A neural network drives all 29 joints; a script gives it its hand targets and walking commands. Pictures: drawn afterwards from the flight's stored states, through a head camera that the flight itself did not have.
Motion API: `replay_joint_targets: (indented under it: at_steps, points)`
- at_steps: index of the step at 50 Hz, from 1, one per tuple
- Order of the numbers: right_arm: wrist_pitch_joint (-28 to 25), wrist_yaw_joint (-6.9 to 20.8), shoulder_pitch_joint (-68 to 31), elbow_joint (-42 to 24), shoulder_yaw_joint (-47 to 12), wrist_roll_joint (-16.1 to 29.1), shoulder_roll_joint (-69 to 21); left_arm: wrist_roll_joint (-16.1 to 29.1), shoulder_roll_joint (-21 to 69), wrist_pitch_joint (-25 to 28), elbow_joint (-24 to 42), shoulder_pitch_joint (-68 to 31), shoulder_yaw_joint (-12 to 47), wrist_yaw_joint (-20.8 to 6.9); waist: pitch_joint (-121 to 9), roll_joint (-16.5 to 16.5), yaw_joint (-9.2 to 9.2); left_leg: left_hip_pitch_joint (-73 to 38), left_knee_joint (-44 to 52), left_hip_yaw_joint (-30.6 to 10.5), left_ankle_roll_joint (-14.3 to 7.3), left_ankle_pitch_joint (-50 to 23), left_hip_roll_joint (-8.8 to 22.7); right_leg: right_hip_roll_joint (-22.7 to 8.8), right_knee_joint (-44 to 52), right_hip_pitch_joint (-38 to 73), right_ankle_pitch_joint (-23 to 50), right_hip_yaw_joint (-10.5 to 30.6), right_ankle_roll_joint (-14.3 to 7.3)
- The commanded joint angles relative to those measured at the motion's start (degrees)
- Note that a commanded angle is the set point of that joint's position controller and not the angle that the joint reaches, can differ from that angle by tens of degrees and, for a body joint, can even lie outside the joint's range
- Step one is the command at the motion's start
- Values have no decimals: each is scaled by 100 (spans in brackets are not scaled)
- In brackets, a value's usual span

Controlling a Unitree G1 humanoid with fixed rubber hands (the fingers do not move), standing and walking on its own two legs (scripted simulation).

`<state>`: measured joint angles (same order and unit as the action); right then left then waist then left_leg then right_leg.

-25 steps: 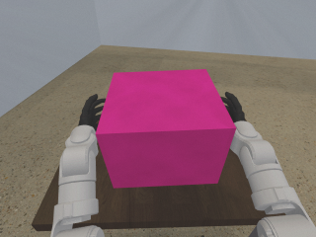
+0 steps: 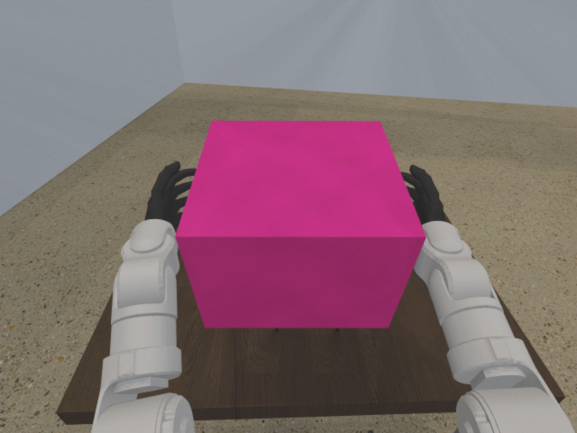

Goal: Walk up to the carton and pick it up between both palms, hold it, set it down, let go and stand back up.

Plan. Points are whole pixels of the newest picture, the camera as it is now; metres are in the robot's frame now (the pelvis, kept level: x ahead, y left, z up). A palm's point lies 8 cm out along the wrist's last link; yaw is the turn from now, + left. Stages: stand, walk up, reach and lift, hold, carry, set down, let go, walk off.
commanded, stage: set down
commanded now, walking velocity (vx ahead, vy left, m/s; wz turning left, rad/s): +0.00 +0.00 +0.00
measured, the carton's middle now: (296, 220) +0.40 -0.01 +0.15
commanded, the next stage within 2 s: none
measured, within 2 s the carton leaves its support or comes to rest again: neither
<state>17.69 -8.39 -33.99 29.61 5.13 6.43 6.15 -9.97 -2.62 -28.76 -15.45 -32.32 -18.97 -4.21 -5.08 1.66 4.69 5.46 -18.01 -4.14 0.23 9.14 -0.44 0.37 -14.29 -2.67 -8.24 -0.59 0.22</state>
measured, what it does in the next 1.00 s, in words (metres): stands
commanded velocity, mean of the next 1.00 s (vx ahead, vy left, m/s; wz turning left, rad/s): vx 0.00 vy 0.00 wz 0.00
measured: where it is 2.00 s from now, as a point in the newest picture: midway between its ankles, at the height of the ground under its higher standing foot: outside the picture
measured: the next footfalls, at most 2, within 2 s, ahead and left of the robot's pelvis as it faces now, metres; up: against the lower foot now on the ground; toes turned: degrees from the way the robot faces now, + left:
none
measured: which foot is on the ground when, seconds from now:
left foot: down 0.00-1.00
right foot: down 0.00-1.00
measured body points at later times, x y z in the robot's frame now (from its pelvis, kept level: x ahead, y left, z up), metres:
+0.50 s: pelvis +0.01 +0.01 +0.00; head -0.02 +0.04 +0.45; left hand +0.39 +0.16 +0.13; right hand +0.36 -0.20 +0.12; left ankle +0.01 +0.12 -0.75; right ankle +0.00 -0.12 -0.75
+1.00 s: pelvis +0.01 +0.02 +0.00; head +0.00 +0.04 +0.45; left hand +0.42 +0.17 +0.11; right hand +0.36 -0.19 +0.10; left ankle +0.01 +0.12 -0.75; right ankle +0.00 -0.12 -0.75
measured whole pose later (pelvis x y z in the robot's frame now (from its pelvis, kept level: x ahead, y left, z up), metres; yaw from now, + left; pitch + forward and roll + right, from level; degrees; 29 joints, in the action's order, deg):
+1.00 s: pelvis +0.01 +0.02 +0.00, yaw -1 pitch -2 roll -1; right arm 1.1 -9.0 -26.9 37.2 10.6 -0.4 1.9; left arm -9.0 -4.3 -10.7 -34.2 -32.9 -16.1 -5.2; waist -0.4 2.3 5.0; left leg 6.0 -19.0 -2.2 -1.1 10.7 -0.8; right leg -0.5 -12.4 -2.0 -8.1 -0.6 1.5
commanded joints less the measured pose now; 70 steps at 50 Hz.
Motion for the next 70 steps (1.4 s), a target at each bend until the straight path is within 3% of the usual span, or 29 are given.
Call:
replay_joint_targets:
  at_steps: [1,3,6,7,8,9,14,17,18,22,24,26,29,31,34,36,40,42,43,46,50,52,58,60,62,63,64,66,70]
  points:
    - [-1073,759,-4285,-1846,-1797,123,-3333,352,2944,592,384,-3435,2742,-889,-1562,10,116,-374,260,577,97,-651,-322,166,64,874,984,-378,196]
    - [-1197,787,-3835,-1421,-1674,-6,-3192,142,2823,619,111,-3083,2441,-985,-1309,-29,6,-314,375,634,57,-664,-289,141,76,1101,1055,-368,217]
    - [-1472,699,-3868,-1832,-2014,76,-3238,159,2996,705,304,-2915,2722,-986,-1473,-159,6,-592,168,663,182,-1420,-275,194,-75,1337,1814,-362,211]
    - [-1496,707,-3773,-1711,-2039,164,-3151,163,3052,690,471,-2942,2817,-973,-1274,-243,103,-698,114,645,238,-1665,-303,199,-20,1215,1799,-462,204]
    - [-1573,702,-3826,-1878,-2168,126,-3226,155,3088,711,450,-2895,2761,-957,-1407,-297,-32,-692,122,690,230,-1748,-281,223,-39,1277,1778,-415,218]
    - [-1586,712,-3774,-1876,-2107,142,-3104,102,3134,669,481,-2846,2836,-941,-1155,-355,17,-722,67,690,263,-1707,-270,201,-7,1186,1691,-478,167]
    - [-2023,736,-3946,-2475,-2391,173,-3067,526,3365,988,1054,-3052,3603,-636,-2219,-473,79,-1574,-387,574,412,-3169,-128,427,-32,802,1723,-426,81]
    - [-2117,752,-3935,-2547,-2375,90,-3136,778,3417,1250,1161,-3216,3997,-496,-2571,-548,191,-1644,-444,454,463,-3098,-65,445,-11,565,1445,-446,63]
    - [-2133,729,-3991,-2657,-2502,57,-3173,697,3465,1282,982,-3076,3939,-440,-2591,-392,-47,-1467,-477,541,445,-3123,-87,394,-54,676,1669,-397,63]
    - [-2098,759,-3809,-2339,-2409,56,-3152,812,3438,1371,878,-3212,4027,-389,-2405,-420,34,-1334,-397,508,408,-2805,-86,373,-44,520,1484,-416,67]
    - [-1936,771,-3563,-1736,-2218,-88,-3214,556,3270,1324,289,-3034,3586,-440,-1991,-278,-49,-985,-211,561,293,-2104,-107,240,15,599,1346,-337,91]
    - [-1924,751,-3681,-1827,-2096,-111,-3160,542,3238,1263,151,-3033,3442,-553,-1856,-142,-39,-627,-2,631,240,-1547,-187,205,11,897,1359,-340,153]
    - [-1970,755,-3922,-1936,-2095,-195,-3343,492,3327,1343,42,-3389,3303,-590,-2072,-193,-66,-538,9,675,220,-1393,-215,201,-110,989,1525,-308,155]
    - [-1915,769,-3658,-1393,-1845,-358,-3394,269,3186,1352,-346,-3327,2962,-695,-1640,-210,-68,-434,144,676,149,-1011,-198,156,13,980,1210,-280,140]
    - [-1928,789,-3790,-1218,-1568,-494,-3386,161,3071,1394,-816,-3348,2514,-844,-1404,33,-128,-169,301,758,55,-485,-240,37,16,1110,1066,-326,216]
    - [-2044,814,-3902,-1396,-1767,-484,-3516,219,3154,1516,-826,-3404,2522,-840,-1803,-18,-276,-146,282,768,46,-641,-261,41,-55,1255,1317,-287,235]
    - [-2254,796,-3923,-1317,-1708,-684,-3587,269,3264,1847,-895,-3534,2679,-785,-2000,-72,22,-436,92,698,201,-1274,-183,150,-126,1201,1870,-342,208]
    - [-2302,758,-3851,-1280,-1806,-607,-3601,245,3180,1911,-1145,-3473,2571,-787,-2136,33,-104,-335,46,745,200,-1387,-247,126,-168,1451,2133,-275,217]
    - [-2306,758,-3650,-1074,-1767,-696,-3741,243,3223,1971,-990,-3645,2696,-800,-2199,-31,116,-386,51,714,231,-1365,-214,153,-177,1478,2166,-295,229]
    - [-2390,707,-3712,-1265,-1883,-619,-3712,337,3395,2049,-1038,-3410,2881,-787,-2189,-125,75,-545,-72,671,252,-1814,-174,173,-161,1372,2227,-308,241]
    - [-2390,699,-3402,-1089,-1773,-642,-3653,379,3402,2209,-969,-3626,3006,-706,-2264,-200,302,-854,-171,576,353,-2260,-151,266,-58,954,2115,-357,202]
    - [-2393,716,-3473,-1166,-1799,-609,-3594,400,3414,2240,-1084,-3705,3016,-701,-2381,-470,147,-1017,-241,559,363,-2421,-89,243,-65,814,1852,-304,130]
    - [-2396,716,-3527,-1112,-1698,-638,-3570,321,3381,2297,-1413,-3605,2932,-697,-2220,-456,161,-787,-246,584,377,-2389,-114,218,-42,780,1907,-341,117]
    - [-2388,757,-3487,-1153,-1831,-608,-3668,388,3355,2363,-1344,-3664,2852,-679,-2390,-350,-4,-846,-225,611,315,-2299,-99,213,-61,767,1851,-285,134]
    - [-2379,760,-3599,-1121,-1635,-741,-3689,413,3300,2430,-1460,-3917,2880,-701,-2516,-342,142,-882,-257,574,319,-2196,-71,211,-51,601,1673,-264,147]
    - [-2371,771,-3519,-999,-1555,-712,-3650,331,3208,2403,-1729,-3762,2698,-715,-2216,-408,23,-709,-191,609,307,-2028,-116,178,-10,669,1614,-245,110]
    - [-2367,758,-3443,-845,-1476,-892,-3699,318,3290,2475,-1816,-3943,2705,-734,-2241,-534,165,-728,-132,643,324,-1759,-109,159,1,595,1510,-290,113]
    - [-2417,778,-3627,-957,-1535,-824,-3732,219,3326,2523,-1980,-3698,2522,-722,-2378,-344,-41,-583,-131,655,291,-1867,-89,186,-88,765,1757,-228,151]
    - [-2528,800,-3554,-842,-1528,-996,-3880,199,3273,2776,-2203,-3832,2373,-780,-2399,-166,-11,-367,-96,556,220,-1878,-51,139,-129,881,1914,-237,191]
